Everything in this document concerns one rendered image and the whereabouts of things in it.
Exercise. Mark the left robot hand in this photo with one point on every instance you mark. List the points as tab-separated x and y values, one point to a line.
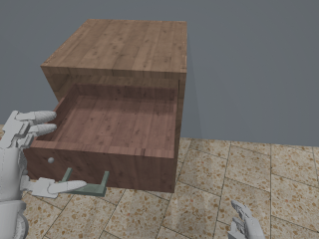
19	132

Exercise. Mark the drawer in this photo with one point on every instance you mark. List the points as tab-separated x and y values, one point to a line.
126	130

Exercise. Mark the robot left forearm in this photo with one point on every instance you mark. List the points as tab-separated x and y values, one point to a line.
13	224

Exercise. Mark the right robot hand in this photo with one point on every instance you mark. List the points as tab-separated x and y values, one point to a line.
249	228

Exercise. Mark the handle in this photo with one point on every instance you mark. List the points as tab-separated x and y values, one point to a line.
90	189

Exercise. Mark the cabinet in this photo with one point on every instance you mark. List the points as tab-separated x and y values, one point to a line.
141	53

